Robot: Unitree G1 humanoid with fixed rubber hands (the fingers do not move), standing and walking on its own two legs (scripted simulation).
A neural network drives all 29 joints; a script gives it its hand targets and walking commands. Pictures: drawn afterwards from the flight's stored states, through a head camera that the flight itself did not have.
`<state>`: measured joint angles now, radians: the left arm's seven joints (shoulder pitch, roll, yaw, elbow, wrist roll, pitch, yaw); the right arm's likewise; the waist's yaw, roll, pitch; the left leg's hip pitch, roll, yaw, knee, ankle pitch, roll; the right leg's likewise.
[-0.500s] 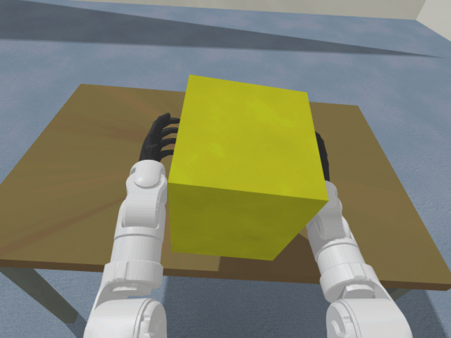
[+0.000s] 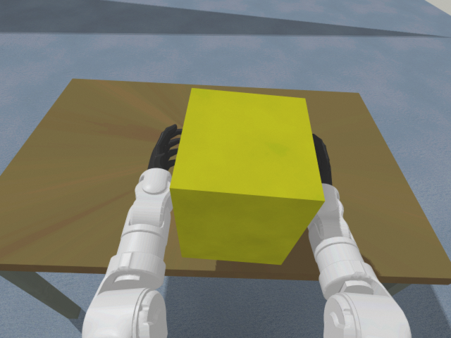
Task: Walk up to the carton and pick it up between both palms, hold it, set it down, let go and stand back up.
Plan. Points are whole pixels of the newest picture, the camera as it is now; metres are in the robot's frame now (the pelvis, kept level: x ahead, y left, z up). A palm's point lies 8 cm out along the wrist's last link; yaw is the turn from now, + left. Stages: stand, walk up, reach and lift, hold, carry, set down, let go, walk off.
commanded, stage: set down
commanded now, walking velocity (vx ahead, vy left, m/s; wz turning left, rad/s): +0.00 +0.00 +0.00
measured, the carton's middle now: (239, 182) +0.38 -0.04 +0.07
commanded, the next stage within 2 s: none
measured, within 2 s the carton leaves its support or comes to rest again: rests again in 1.60 s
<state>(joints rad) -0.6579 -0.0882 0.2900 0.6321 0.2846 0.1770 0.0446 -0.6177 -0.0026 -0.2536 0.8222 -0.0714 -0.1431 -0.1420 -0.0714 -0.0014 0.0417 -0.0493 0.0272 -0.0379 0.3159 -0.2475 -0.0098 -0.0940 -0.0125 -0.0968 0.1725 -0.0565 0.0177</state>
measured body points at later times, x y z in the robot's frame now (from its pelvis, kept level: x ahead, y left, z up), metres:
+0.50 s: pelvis +0.00 +0.01 +0.00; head +0.03 +0.02 +0.45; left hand +0.43 +0.10 +0.07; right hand +0.38 -0.19 +0.07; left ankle -0.05 +0.12 -0.75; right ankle +0.02 -0.13 -0.75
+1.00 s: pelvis +0.02 +0.01 +0.00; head +0.07 +0.01 +0.45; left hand +0.44 +0.10 +0.03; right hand +0.39 -0.19 +0.03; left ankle -0.05 +0.12 -0.75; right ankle +0.02 -0.13 -0.75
